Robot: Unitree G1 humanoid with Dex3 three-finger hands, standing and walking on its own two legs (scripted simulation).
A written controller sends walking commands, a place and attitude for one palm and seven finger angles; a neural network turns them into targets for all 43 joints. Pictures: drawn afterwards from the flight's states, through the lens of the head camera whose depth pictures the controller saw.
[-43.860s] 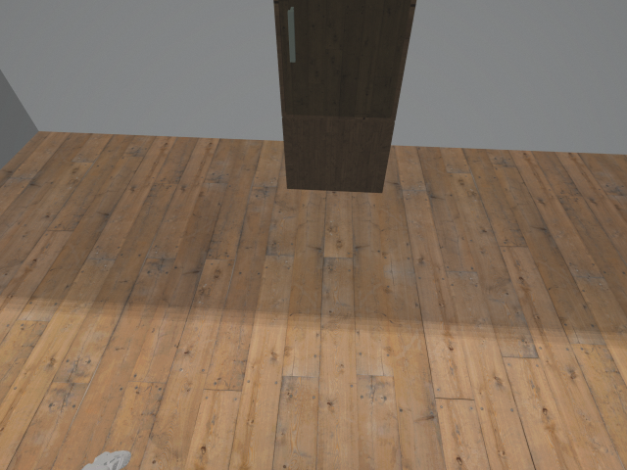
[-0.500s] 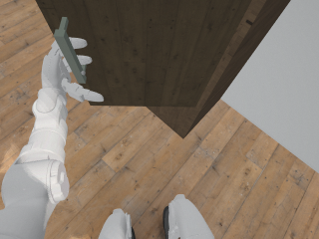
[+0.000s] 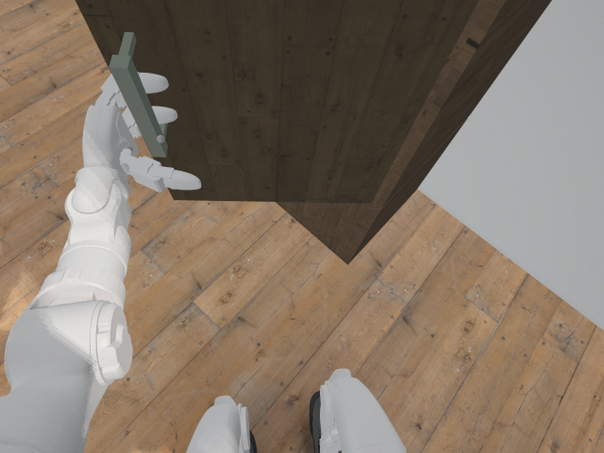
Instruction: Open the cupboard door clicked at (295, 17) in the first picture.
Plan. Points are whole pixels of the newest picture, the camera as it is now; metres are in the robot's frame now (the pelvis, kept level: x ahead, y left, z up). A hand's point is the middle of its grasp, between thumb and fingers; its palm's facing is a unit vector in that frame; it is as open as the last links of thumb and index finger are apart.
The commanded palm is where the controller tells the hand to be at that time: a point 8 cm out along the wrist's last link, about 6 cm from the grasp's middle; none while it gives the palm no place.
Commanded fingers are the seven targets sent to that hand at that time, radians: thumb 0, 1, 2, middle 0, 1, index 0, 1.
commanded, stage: close the thumb around the handle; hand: left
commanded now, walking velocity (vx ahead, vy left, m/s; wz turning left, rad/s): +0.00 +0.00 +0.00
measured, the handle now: (145, 101) +0.56 +0.16 +0.06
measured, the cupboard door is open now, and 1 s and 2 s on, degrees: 44 50 83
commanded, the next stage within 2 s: pull the door open along its arc in 0.58 s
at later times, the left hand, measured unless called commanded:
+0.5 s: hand (157, 141) +0.50 +0.15 +0.05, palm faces -0.06 -1.00 -0.01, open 5.7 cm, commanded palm +0.48 +0.19 +0.06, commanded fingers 0.00 0.90 0.90 -0.40 -1.35 -0.40 -1.35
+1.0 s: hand (161, 170) +0.46 +0.14 +0.05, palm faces -0.07 -1.00 -0.02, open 5.7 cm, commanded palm +0.40 +0.19 +0.06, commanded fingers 0.00 0.90 0.90 -0.40 -1.35 -0.40 -1.35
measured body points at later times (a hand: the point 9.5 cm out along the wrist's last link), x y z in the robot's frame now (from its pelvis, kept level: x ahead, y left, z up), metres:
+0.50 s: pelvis +0.01 +0.01 +0.00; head +0.15 +0.02 +0.43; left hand +0.50 +0.20 +0.05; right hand +0.03 -0.26 -0.11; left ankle -0.01 +0.10 -0.65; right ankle +0.05 -0.11 -0.65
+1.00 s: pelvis +0.02 +0.00 +0.01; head +0.14 +0.00 +0.45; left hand +0.46 +0.19 +0.05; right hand +0.05 -0.26 -0.11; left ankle -0.01 +0.10 -0.65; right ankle +0.05 -0.11 -0.65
